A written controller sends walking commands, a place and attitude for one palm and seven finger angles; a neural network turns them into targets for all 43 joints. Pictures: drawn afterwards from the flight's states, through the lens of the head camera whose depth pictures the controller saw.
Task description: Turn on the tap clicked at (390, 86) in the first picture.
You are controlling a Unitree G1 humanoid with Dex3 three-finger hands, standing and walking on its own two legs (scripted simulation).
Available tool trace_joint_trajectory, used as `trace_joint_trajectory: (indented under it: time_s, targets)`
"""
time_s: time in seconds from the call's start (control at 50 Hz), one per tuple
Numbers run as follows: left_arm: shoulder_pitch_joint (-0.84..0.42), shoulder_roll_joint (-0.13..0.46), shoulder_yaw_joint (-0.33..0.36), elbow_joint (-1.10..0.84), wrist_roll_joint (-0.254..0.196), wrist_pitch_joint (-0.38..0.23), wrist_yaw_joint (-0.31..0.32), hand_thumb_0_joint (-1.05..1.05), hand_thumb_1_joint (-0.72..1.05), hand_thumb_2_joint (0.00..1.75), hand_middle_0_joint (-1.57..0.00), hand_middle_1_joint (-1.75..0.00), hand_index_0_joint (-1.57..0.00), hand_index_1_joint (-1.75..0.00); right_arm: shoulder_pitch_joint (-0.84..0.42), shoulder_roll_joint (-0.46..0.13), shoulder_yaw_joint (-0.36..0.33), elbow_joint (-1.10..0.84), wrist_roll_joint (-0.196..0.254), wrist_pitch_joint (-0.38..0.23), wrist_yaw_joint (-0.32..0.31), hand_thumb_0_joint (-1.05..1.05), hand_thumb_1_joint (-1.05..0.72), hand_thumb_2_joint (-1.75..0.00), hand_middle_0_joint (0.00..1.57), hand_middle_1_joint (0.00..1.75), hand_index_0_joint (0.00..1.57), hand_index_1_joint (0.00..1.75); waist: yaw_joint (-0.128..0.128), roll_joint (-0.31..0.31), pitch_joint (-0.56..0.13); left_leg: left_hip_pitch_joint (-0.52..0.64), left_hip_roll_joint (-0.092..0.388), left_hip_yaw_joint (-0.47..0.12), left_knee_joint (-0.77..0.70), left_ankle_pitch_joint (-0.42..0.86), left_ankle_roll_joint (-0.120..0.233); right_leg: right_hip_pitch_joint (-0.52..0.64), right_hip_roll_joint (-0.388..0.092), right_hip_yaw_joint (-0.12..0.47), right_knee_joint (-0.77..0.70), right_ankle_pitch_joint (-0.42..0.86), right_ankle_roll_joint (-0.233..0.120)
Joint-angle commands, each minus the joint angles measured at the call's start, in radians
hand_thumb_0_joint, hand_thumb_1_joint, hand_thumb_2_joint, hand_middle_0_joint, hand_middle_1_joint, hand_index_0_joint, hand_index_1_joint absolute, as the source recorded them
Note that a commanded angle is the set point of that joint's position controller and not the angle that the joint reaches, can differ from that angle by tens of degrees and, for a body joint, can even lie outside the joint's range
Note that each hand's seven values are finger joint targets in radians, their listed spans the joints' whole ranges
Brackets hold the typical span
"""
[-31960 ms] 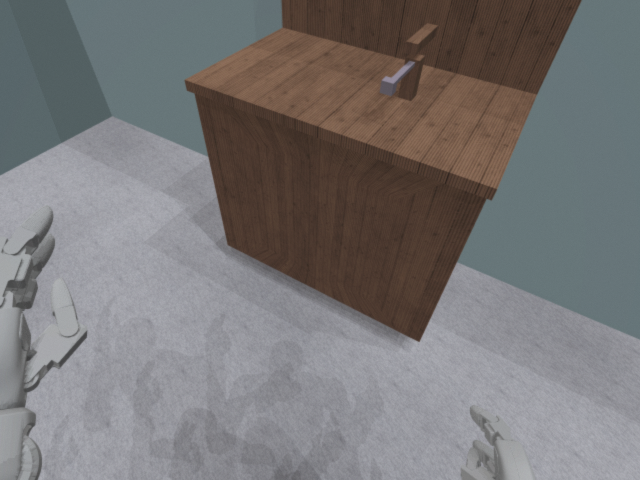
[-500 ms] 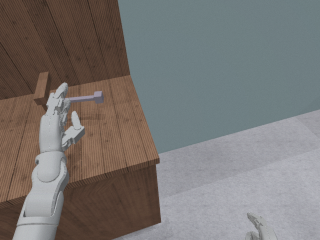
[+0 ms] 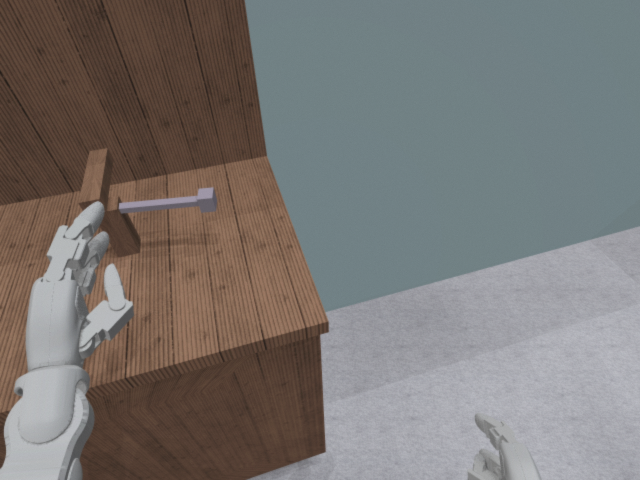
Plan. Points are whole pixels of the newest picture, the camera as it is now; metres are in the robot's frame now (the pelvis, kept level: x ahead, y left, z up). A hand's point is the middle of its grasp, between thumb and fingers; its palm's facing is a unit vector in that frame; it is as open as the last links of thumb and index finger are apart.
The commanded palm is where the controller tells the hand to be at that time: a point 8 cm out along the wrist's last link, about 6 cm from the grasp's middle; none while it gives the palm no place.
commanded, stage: draw the hand back beside the body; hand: left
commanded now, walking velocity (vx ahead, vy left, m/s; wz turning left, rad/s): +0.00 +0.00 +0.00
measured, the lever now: (207, 200) +0.49 +0.25 +0.08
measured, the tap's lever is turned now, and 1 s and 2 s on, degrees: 80 80 80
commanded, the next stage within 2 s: step back with the hand held close in 0.48 s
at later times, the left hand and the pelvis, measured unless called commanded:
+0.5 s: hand (109, 328) +0.21 +0.24 +0.15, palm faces +0.43 -0.83 -0.34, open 7.4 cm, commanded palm +0.16 +0.27 +0.17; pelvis +0.01 -0.01 +0.00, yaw +1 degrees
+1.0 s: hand (89, 362) +0.18 +0.24 +0.14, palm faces +0.35 -0.82 -0.45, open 7.4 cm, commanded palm +0.13 +0.28 +0.17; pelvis -0.03 +0.00 -0.01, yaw +0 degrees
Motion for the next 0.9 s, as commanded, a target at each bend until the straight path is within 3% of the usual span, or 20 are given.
trace_joint_trajectory:
  time_s: [0.0,0.12,0.14,0.18,0.24,0.34,0.38,0.48,0.5,0.52,0.56,0.58,0.6,0.62,0.64,0.68,0.78,0.82,0.88]
  targets:
    - [-0.095,0.186,0.116,-0.266,-0.006,-0.069,0.011,0.00,0.90,0.90,-0.20,-0.30,-0.20,-0.30,-0.140,-0.111,-0.045,-0.163,0.001,-0.067,-0.003,0.00,-0.90,-0.90,0.20,0.30,0.20,0.30,0.002,-0.011,-0.131,0.051,0.006,-0.002,-0.028,0.209,0.005,-0.021,0.014,-0.006,-0.035,0.186,-0.011]
    - [0.002,0.205,0.156,-0.321,-0.006,-0.069,0.013,0.00,0.90,0.90,-0.20,-0.30,-0.20,-0.30,-0.137,-0.112,-0.049,-0.166,0.001,-0.075,-0.004,0.00,-0.90,-0.90,0.20,0.30,0.20,0.30,0.006,0.014,-0.113,0.041,0.009,-0.003,-0.024,0.189,0.002,-0.028,0.012,-0.003,-0.043,0.162,-0.011]
    - [0.014,0.186,0.144,-0.331,-0.005,-0.069,0.012,0.00,0.90,0.90,-0.20,-0.30,-0.20,-0.30,-0.138,-0.108,-0.047,-0.170,0.002,-0.077,-0.004,0.00,-0.90,-0.90,0.20,0.30,0.20,0.30,0.001,0.024,-0.093,0.032,0.011,-0.002,-0.025,0.180,0.002,-0.037,0.009,-0.005,-0.039,0.152,-0.009]
    - [0.059,0.199,0.167,-0.346,-0.008,-0.071,0.016,0.00,0.90,0.90,-0.20,-0.30,-0.20,-0.30,-0.134,-0.110,-0.051,-0.173,0.000,-0.083,-0.005,0.00,-0.90,-0.90,0.20,0.30,0.20,0.30,0.007,0.002,-0.111,0.029,0.010,-0.001,-0.018,0.194,0.004,-0.025,0.009,-0.004,-0.034,0.174,-0.009]
    - [0.013,0.183,0.139,-0.353,0.000,-0.069,0.018,0.00,0.90,0.90,-0.20,-0.30,-0.20,-0.30,-0.133,-0.109,-0.049,-0.164,0.000,-0.092,-0.008,0.00,-0.90,-0.90,0.20,0.30,0.20,0.30,-0.007,0.015,-0.097,0.038,0.009,0.000,-0.016,0.182,0.005,-0.049,0.007,-0.004,-0.034,0.159,-0.007]
    - [0.000,0.187,0.140,-0.330,0.000,-0.066,0.023,0.00,0.90,0.90,-0.20,-0.30,-0.20,-0.30,-0.137,-0.110,-0.049,-0.159,0.000,-0.099,-0.016,0.00,-0.90,-0.90,0.20,0.30,0.20,0.30,-0.004,-0.009,-0.085,0.038,0.006,0.001,-0.013,0.169,0.011,-0.057,0.006,-0.006,-0.034,0.149,-0.006]
    - [0.012,0.194,0.153,-0.327,-0.001,-0.068,0.024,0.00,0.90,0.90,-0.20,-0.30,-0.20,-0.30,-0.135,-0.110,-0.050,-0.160,-0.001,-0.100,-0.017,0.00,-0.90,-0.90,0.20,0.30,0.20,0.30,0.003,-0.021,-0.111,0.041,0.004,0.003,-0.009,0.189,0.013,-0.039,0.005,-0.006,-0.026,0.175,-0.006]
    - [0.031,0.195,0.157,-0.328,-0.003,-0.064,0.020,0.00,0.90,0.90,-0.20,-0.30,-0.20,-0.30,-0.140,-0.106,-0.048,-0.161,-0.001,-0.098,-0.015,0.00,-0.90,-0.90,0.20,0.30,0.20,0.30,0.007,0.005,-0.105,0.035,0.004,0.008,-0.006,0.198,0.012,-0.032,0.001,-0.001,-0.025,0.195,-0.005]
    - [0.033,0.194,0.157,-0.325,-0.004,-0.064,0.020,0.00,0.90,0.90,-0.20,-0.30,-0.20,-0.30,-0.141,-0.105,-0.048,-0.161,-0.002,-0.097,-0.014,0.00,-0.90,-0.90,0.20,0.30,0.20,0.30,0.006,-0.014,-0.099,0.031,0.005,0.008,-0.006,0.196,0.012,-0.035,0.002,-0.004,-0.026,0.193,-0.004]
    - [0.026,0.202,0.164,-0.332,-0.003,-0.063,0.018,0.00,0.90,0.90,-0.20,-0.30,-0.20,-0.30,-0.142,-0.108,-0.048,-0.160,-0.001,-0.096,-0.014,0.00,-0.90,-0.90,0.20,0.30,0.20,0.30,0.007,0.017,-0.095,0.036,0.005,0.010,-0.006,0.198,0.010,-0.038,0.003,0.000,-0.031,0.192,-0.006]
    - [0.039,0.198,0.162,-0.326,-0.005,-0.064,0.019,0.00,0.90,0.90,-0.20,-0.30,-0.20,-0.30,-0.143,-0.105,-0.048,-0.164,-0.002,-0.098,-0.016,0.00,-0.90,-0.90,0.20,0.30,0.20,0.30,0.008,-0.007,-0.103,0.034,0.005,0.012,-0.004,0.197,0.013,-0.033,0.001,-0.003,-0.025,0.197,-0.003]
    - [0.021,0.207,0.169,-0.345,-0.006,-0.067,0.020,0.00,0.90,0.90,-0.20,-0.30,-0.20,-0.30,-0.142,-0.105,-0.048,-0.166,-0.002,-0.099,-0.016,0.00,-0.90,-0.90,0.20,0.30,0.20,0.30,0.008,-0.008,-0.117,0.037,0.003,0.012,0.000,0.202,0.015,-0.027,0.000,0.001,-0.024,0.209,-0.003]
    - [-0.020,0.310,0.281,-0.369,-0.005,-0.084,0.018,0.00,0.90,0.90,-0.20,-0.30,-0.20,-0.30,-0.155,-0.128,-0.052,-0.219,0.010,-0.072,-0.022,0.00,-0.90,-0.90,0.20,0.30,0.20,0.30,-0.015,-0.020,-0.061,-0.036,0.029,-0.013,0.066,0.197,0.031,-0.149,-0.050,0.072,-0.049,0.282,0.006]
    - [-0.013,0.304,0.273,-0.347,0.001,-0.089,0.010,0.00,0.90,0.90,-0.20,-0.30,-0.20,-0.30,-0.158,-0.117,-0.052,-0.207,0.008,-0.054,-0.026,0.00,-0.90,-0.90,0.20,0.30,0.20,0.30,-0.019,-0.010,-0.066,-0.048,0.024,-0.022,0.087,0.181,0.026,-0.151,-0.076,0.080,-0.041,0.324,0.002]
    - [0.074,0.227,0.212,-0.303,0.005,-0.080,0.002,0.00,0.90,0.90,-0.20,-0.30,-0.20,-0.30,-0.139,-0.112,-0.054,-0.211,0.009,-0.039,-0.027,0.00,-0.90,-0.90,0.20,0.30,0.20,0.30,-0.031,-0.048,-0.110,-0.042,0.035,-0.023,0.106,0.220,0.023,-0.155,-0.091,0.071,-0.018,0.362,0.003]
    - [0.154,0.189,0.180,-0.298,0.005,-0.067,-0.003,0.00,0.90,0.90,-0.20,-0.30,-0.20,-0.30,-0.122,-0.112,-0.060,-0.236,0.017,-0.019,-0.025,0.00,-0.90,-0.90,0.20,0.30,0.20,0.30,-0.033,-0.042,-0.196,-0.016,0.048,-0.013,0.123,0.293,0.023,-0.145,-0.100,0.061,0.025,0.407,0.012]
    - [0.182,0.230,0.203,-0.386,0.007,-0.057,0.012,0.00,0.90,0.90,-0.20,-0.30,-0.20,-0.30,-0.117,-0.123,-0.070,-0.271,0.024,0.010,-0.038,0.00,-0.90,-0.90,0.20,0.30,0.20,0.30,-0.036,-0.007,-0.267,-0.007,0.069,-0.023,0.125,0.439,0.020,-0.159,-0.077,0.031,0.084,0.410,0.023]
    - [0.172,0.263,0.232,-0.395,0.008,-0.056,0.018,0.00,0.90,0.90,-0.20,-0.30,-0.20,-0.30,-0.125,-0.126,-0.071,-0.276,0.024,0.017,-0.044,0.00,-0.90,-0.90,0.20,0.30,0.20,0.30,-0.035,-0.012,-0.251,-0.029,0.069,-0.034,0.118,0.423,0.018,-0.182,-0.070,0.030,0.087,0.364,0.023]
    - [0.185,0.253,0.229,-0.371,0.005,-0.060,0.023,0.00,0.90,0.90,-0.20,-0.30,-0.20,-0.30,-0.119,-0.120,-0.072,-0.279,0.025,0.023,-0.049,0.00,-0.90,-0.90,0.20,0.30,0.20,0.30,-0.037,-0.032,-0.228,-0.073,0.069,-0.038,0.112,0.334,0.021,-0.207,-0.066,0.041,0.076,0.286,0.023]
